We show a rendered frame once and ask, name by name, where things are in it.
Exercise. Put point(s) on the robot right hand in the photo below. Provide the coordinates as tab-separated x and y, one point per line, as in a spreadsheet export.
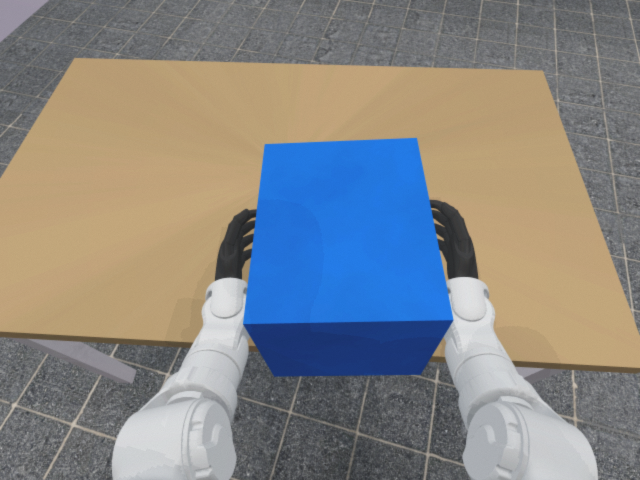
457	246

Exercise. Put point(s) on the left robot forearm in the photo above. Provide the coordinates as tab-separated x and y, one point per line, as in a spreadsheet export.
214	365

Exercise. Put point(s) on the right robot forearm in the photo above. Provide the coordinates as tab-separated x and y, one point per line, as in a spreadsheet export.
480	367

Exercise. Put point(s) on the table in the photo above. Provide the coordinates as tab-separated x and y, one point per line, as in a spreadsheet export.
114	207

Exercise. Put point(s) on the carton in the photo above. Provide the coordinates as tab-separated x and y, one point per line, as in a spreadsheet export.
346	276

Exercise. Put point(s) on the left robot upper arm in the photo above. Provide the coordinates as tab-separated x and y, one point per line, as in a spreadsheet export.
189	440

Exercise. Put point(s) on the right robot upper arm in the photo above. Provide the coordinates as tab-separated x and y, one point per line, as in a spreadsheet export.
506	441

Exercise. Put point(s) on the robot left hand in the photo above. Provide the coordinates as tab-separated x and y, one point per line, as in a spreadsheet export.
231	257

